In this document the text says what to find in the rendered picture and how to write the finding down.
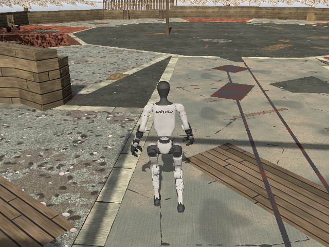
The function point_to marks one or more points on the left robot forearm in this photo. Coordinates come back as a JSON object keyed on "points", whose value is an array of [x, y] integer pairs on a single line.
{"points": [[137, 138]]}

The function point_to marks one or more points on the robot left upper arm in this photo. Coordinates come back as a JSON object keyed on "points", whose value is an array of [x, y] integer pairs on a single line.
{"points": [[145, 116]]}

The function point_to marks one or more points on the right robot thigh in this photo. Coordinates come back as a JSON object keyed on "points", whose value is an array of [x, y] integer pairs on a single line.
{"points": [[177, 157]]}

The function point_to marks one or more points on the right robot forearm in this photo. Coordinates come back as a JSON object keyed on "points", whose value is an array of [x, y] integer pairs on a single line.
{"points": [[189, 132]]}

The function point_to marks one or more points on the robot right upper arm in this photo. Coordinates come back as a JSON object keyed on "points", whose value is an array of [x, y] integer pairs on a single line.
{"points": [[183, 117]]}

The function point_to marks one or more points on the robot left hand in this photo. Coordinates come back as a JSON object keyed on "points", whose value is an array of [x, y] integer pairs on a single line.
{"points": [[133, 149]]}

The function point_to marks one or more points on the robot right hand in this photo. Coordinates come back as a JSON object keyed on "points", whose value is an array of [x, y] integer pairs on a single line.
{"points": [[191, 141]]}

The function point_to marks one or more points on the humanoid robot torso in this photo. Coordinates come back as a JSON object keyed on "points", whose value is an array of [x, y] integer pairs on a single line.
{"points": [[164, 124]]}

